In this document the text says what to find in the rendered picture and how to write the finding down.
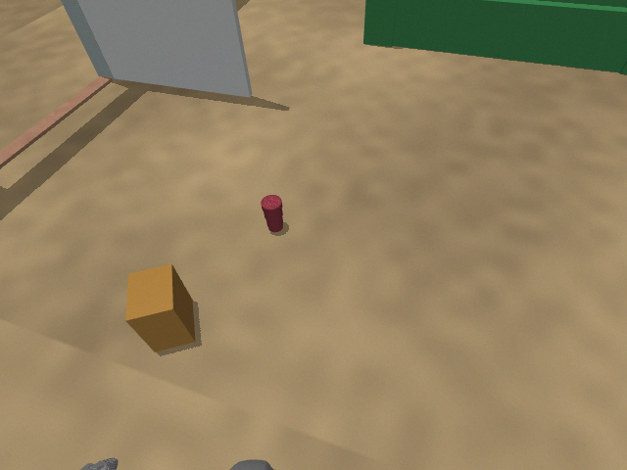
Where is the sofa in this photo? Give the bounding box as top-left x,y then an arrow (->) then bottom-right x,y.
363,0 -> 627,75

